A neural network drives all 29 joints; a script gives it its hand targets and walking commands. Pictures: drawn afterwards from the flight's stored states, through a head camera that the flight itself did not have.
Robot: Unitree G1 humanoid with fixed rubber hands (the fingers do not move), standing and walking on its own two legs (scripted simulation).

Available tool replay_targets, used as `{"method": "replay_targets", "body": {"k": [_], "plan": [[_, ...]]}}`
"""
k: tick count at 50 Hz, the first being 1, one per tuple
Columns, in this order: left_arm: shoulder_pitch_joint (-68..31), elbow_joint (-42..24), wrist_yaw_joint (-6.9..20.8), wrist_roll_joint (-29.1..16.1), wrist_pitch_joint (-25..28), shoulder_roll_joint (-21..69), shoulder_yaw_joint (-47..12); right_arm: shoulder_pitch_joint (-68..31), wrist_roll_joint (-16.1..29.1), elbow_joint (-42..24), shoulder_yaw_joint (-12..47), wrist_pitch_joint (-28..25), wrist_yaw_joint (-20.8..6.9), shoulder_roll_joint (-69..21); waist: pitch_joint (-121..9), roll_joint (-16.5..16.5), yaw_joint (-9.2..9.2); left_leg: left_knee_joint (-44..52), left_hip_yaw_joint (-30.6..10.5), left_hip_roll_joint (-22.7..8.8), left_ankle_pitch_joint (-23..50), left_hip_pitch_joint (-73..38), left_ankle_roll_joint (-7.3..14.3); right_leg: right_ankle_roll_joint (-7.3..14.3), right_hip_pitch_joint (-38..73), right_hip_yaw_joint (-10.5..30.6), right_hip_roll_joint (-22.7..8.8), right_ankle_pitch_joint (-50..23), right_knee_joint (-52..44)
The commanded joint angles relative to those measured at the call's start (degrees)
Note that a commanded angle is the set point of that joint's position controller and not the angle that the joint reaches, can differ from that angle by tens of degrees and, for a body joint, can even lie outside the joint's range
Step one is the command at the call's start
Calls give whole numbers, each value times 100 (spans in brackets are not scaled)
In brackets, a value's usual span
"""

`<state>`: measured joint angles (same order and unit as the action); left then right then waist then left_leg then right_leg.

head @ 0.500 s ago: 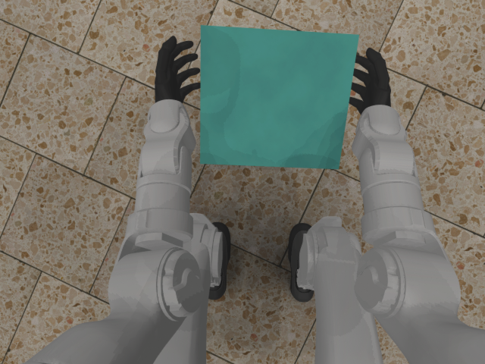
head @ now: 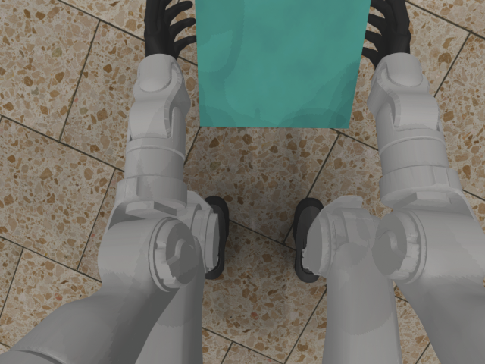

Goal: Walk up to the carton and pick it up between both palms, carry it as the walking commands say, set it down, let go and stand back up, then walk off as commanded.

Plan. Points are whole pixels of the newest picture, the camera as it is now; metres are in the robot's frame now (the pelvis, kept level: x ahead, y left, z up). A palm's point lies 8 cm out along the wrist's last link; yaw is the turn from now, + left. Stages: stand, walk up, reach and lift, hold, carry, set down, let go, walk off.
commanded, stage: set down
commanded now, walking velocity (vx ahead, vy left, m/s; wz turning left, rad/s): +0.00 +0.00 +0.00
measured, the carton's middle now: (271, 53) +0.53 -0.02 -0.25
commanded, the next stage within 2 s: none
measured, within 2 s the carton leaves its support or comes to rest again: neither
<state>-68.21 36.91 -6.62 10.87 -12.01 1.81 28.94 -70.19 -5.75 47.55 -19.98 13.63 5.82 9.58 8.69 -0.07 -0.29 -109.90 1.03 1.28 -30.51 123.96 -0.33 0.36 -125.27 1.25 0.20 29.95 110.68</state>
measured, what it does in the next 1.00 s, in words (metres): stands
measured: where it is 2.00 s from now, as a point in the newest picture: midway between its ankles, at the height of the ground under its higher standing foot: (259, 252)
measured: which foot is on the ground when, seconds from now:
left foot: down 0.00-1.00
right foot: down 0.00-1.00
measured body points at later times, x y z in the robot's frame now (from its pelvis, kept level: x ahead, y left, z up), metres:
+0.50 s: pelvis +0.01 +0.00 -0.03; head +0.39 -0.03 +0.20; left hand +0.55 +0.12 -0.22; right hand +0.53 -0.19 -0.25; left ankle +0.11 +0.12 -0.41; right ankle +0.11 -0.12 -0.41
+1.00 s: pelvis +0.00 +0.00 -0.05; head +0.38 -0.03 +0.18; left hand +0.56 +0.13 -0.24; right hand +0.53 -0.18 -0.26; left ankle +0.11 +0.12 -0.41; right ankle +0.11 -0.12 -0.41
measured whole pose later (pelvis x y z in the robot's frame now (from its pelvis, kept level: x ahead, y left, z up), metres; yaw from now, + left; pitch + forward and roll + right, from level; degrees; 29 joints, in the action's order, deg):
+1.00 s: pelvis +0.00 +0.00 -0.05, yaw +0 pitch +40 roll +3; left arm -82.6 53.4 -3.2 8.7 -10.2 -7.9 28.9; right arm -81.3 -1.2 58.1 -12.6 11.4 3.2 16.7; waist 20.2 1.1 -0.3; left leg -120.3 1.0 1.8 -33.5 126.5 -1.4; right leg 0.4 -128.7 2.1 1.6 32.0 121.3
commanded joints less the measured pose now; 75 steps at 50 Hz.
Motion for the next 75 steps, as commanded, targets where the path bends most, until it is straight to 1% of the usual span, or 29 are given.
{"method": "replay_targets", "body": {"k": [1, 3, 4, 5, 8, 19, 24, 25, 26, 29, 31, 33, 38, 39, 40, 43, 44, 46, 47, 48, 52, 57, 60, 65, 67, 69, 72, 73, 75], "plan": [[-3182, 741, 1403, -804, 3, 3751, -3031, -3760, 912, -398, 2775, -367, -1553, -4337, -6431, -132, -84, 176, 166, 652, 1748, -2788, -125, -91, 3160, -194, 554, -1718, -422], [-3249, 906, 1404, -825, -11, 3747, -3029, -4134, 938, -708, 2841, -440, -1496, -4078, -6229, -176, 5, 112, 83, 636, 1575, -2546, -66, -98, 3159, -209, 572, -1704, -267], [-3151, 851, 1359, -801, 6, 3916, -3161, -4533, 1154, -1127, 2978, -521, -1502, -4037, -6638, 103, -202, 64, 84, 643, 1786, -2907, -49, -140, 2980, -259, 560, -1770, -136], [-3318, 880, 1387, -909, -6, 3943, -3108, -4523, 968, -803, 2945, -473, -1466, -3878, -6298, -211, 115, -42, 82, 662, 1687, -2686, -67, -107, 3006, -271, 540, -1627, -227], [-3563, 669, 1350, -961, 119, 3603, -3259, -4218, 1100, -590, 2971, -504, -1475, -4211, -6216, -238, 159, -105, 74, 643, 1719, -2475, -74, -113, 3045, -270, 542, -1929, -16], [-2766, 2038, 1525, -548, 47, 3645, -2369, -4437, 1031, -470, 2664, -684, -1549, -3479, -4782, -68, -118, -442, 56, 639, 1637, -2056, 71, -128, 2220, -144, 539, -1739, 257], [-2908, 1747, 1444, -751, 238, 3516, -2533, -4385, 1096, -370, 2836, -783, -1529, -3704, -5256, -419, -25, -575, -58, 593, 2113, -2282, 35, -119, 2776, -139, 488, -2263, 412], [-2928, 1709, 1442, -715, 246, 3636, -2575, -4536, 1251, -640, 2887, -828, -1532, -3708, -5331, -181, -245, -596, 24, 592, 2330, -2275, 61, -148, 2671, -78, 513, -2461, 449], [-2907, 1602, 1482, -767, 259, 3562, -2581, -4417, 1136, -478, 2882, -804, -1549, -3699, -5170, -486, -43, -619, 11, 658, 2260, -2020, 57, -98, 2772, -86, 537, -2541, 422], [-2767, 2009, 1532, -642, 190, 3564, -2448, -4397, 1170, -349, 2842, -772, -1512, -3587, -4987, -160, -147, -642, 87, 590, 2117, -2110, 20, -153, 2632, -51, 526, -2340, 397], [-2830, 1960, 1566, -621, 205, 3367, -2252, -4375, 1070, -239, 2911, -775, -1475, -3733, -4764, -753, -189, -678, 21, 598, 1852, -1552, 68, -160, 2803, 14, 477, -2270, 392], [-2848, 2128, 1561, -569, 209, 3206, -2162, -4497, 1098, -174, 2766, -758, -1497, -3571, -4590, -496, -336, -556, 98, 609, 1596, -1629, 98, -199, 2539, -70, 509, -1956, 377], [-3201, 2096, 1601, -645, 194, 3128, -2139, -4508, 1027, 58, 2538, -689, -1448, -3500, -4474, -395, -204, -621, 106, 574, 1527, -1643, 43, -160, 2627, -33, 448, -1838, 399], [-3275, 2137, 1593, -673, 206, 3245, -2110, -4373, 911, 37, 2579, -745, -1439, -3370, -4402, -550, 17, -681, 67, 548, 1409, -1595, 46, -142, 2603, -37, 498, -1792, 361], [-3250, 2232, 1602, -605, 184, 3268, -2035, -4464, 981, 89, 2546, -691, -1476, -3564, -4520, -378, -273, -619, 203, 608, 1412, -1699, 53, -177, 2735, -14, 464, -1734, 338], [-3132, 2393, 1655, -656, 160, 3340, -2006, -4406, 889, 62, 2489, -715, -1474, -3266, -4247, -329, -9, -693, 127, 620, 1234, -1636, 60, -111, 2447, -58, 524, -1490, 331], [-3099, 2411, 1660, -584, 160, 3320, -1929, -4485, 910, 81, 2473, -721, -1497, -3294, -4125, -298, -179, -669, 115, 603, 1238, -1462, 52, -128, 2409, -45, 467, -1516, 403], [-3199, 2410, 1674, -635, 116, 3508, -1996, -4447, 839, 132, 2290, -728, -1523, -3221, -4102, -250, 18, -606, -16, 598, 1345, -1585, 109, -125, 2264, -139, 461, -1623, 522], [-2962, 2457, 1693, -582, 151, 3434, -1984, -4434, 914, 33, 2351, -730, -1567, -3350, -4149, -171, -141, -673, 30, 618, 1405, -1650, 101, -116, 2222, -61, 482, -1568, 472], [-3029, 2331, 1702, -660, 182, 3337, -1936, -4353, 795, 180, 2458, -720, -1551, -3242, -4000, -554, 14, -704, 37, 632, 1353, -1410, 99, -144, 2409, -71, 446, -1619, 410], [-3097, 2381, 1669, -585, 179, 3364, -1989, -4036, 789, 364, 2320, -673, -1605, -3423, -4006, -228, -111, -662, 88, 630, 1403, -1518, 43, -83, 2221, -47, 490, -1559, 443], [-3306, 2229, 1718, -770, 180, 3256, -2111, -3809, 631, 577, 2099, -655, -1642, -3282, -3993, -129, 196, -646, -8, 613, 1292, -1482, 12, -57, 2238, -90, 461, -1584, 508], [-3101, 2423, 1726, -698, 195, 3357, -2062, -4062, 743, 385, 2274, -669, -1661, -3374, -4148, -151, 28, -750, 45, 594, 1422, -1560, 29, -72, 2201, -40, 421, -1589, 512], [-2761, 2729, 1817, -578, 140, 3425, -1848, -3688, 518, 663, 2119, -625, -1645, -3372, -3737, -403, 144, -711, -46, 591, 1346, -1060, 91, -108, 2220, -80, 394, -1718, 548], [-2864, 2486, 1808, -588, 153, 3337, -1885, -3856, 652, 382, 2197, -656, -1665, -3225, -3784, -87, -48, -745, 112, 606, 1274, -1319, 50, -106, 2114, -71, 447, -1519, 528], [-2888, 2504, 1800, -655, 156, 3319, -1941, -3508, 532, 732, 2147, -621, -1652, -3354, -3732, -430, 201, -818, -62, 558, 1404, -1144, 55, -48, 2235, -17, 411, -1789, 590], [-2788, 2704, 1822, -648, 131, 3403, -1983, -3469, 519, 864, 1953, -596, -1667, -3354, -3740, 16, 99, -782, 93, 555, 1326, -1244, -3, -66, 2305, -16, 403, -1702, 572], [-2801, 2580, 1812, -630, 138, 3317, -1905, -3498, 429, 805, 1919, -615, -1668, -3178, -3762, -233, 254, -782, -19, 585, 1170, -1223, 56, -79, 2114, -146, 440, -1480, 642], [-2755, 2670, 1811, -583, 136, 3395, -1902, -3572, 493, 825, 1927, -620, -1716, -3210, -3626, -33, 83, -742, 56, 589, 1198, -1231, 18, -80, 1993, -106, 415, -1536, 652]]}}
